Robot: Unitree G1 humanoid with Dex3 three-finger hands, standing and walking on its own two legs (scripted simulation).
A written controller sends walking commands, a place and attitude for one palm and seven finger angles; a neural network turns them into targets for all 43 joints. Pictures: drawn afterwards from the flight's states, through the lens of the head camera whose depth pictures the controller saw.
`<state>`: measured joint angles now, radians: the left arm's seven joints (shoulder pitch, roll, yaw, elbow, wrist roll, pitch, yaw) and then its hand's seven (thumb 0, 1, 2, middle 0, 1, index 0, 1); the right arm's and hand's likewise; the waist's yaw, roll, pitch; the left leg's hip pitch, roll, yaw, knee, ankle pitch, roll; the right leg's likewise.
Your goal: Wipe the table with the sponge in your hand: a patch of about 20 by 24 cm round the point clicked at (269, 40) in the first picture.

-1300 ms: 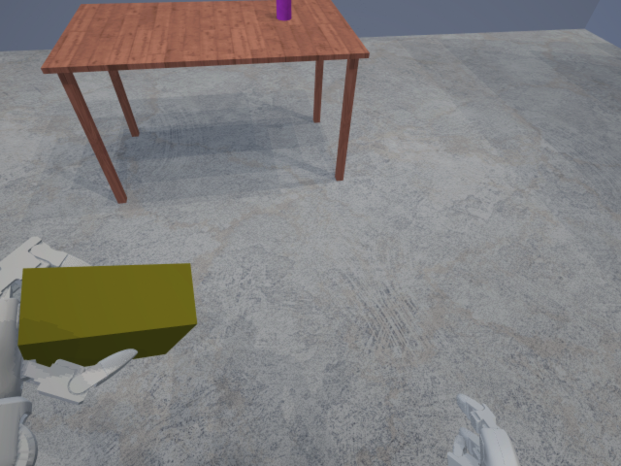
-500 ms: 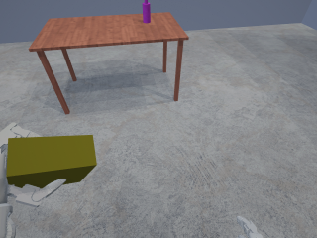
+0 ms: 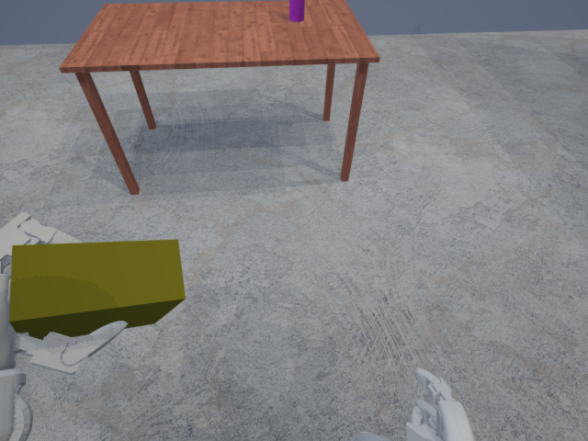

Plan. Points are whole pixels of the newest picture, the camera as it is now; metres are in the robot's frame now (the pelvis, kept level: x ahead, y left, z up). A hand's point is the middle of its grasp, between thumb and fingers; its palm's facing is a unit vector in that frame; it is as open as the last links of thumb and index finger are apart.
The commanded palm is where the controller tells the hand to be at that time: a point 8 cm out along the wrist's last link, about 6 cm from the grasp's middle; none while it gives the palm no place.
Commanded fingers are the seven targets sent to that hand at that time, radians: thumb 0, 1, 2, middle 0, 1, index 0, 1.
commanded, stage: walk to a spot facing it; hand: left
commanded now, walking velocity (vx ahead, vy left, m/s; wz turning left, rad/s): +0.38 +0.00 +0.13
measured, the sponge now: (123, 290) +0.23 +0.20 +0.15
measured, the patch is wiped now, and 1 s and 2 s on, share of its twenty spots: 0.00 0.00 0.00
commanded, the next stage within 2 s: none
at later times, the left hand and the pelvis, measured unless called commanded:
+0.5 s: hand (175, 197) +0.34 +0.17 +0.18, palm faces +0.43 -0.74 -0.51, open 10.3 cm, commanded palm +0.28 +0.21 +0.18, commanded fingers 0.00 0.10 1.30 -1.20 -1.60 -1.20 -1.60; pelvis +0.15 -0.08 +0.00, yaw +5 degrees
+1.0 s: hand (186, 132) +0.45 +0.18 +0.20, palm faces +0.56 -0.70 -0.45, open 10.3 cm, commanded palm +0.41 +0.21 +0.18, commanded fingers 0.00 0.10 1.30 -1.20 -1.60 -1.20 -1.60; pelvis +0.29 -0.09 +0.00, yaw +9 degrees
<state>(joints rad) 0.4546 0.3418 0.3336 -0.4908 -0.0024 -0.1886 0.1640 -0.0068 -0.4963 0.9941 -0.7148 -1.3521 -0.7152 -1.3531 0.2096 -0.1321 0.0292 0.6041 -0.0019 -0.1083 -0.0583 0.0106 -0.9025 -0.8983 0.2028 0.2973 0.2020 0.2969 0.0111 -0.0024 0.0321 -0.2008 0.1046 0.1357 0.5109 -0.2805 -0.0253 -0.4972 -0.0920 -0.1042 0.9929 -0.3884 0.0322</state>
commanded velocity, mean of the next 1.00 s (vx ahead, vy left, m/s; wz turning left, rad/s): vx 0.37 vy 0.00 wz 0.23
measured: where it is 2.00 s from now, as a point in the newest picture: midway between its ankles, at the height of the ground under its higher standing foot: (330, 348)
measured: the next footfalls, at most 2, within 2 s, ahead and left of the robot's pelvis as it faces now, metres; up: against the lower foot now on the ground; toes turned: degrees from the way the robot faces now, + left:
right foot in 0.12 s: +0.15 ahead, -0.13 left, +0.00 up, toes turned -10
left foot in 0.66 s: +0.32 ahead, +0.05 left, +0.00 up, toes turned +17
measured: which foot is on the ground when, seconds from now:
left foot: down 0.00-0.14, up 0.16-0.64, down 0.66-1.00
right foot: up 0.00-0.10, down 0.12-0.66, up 0.68-1.00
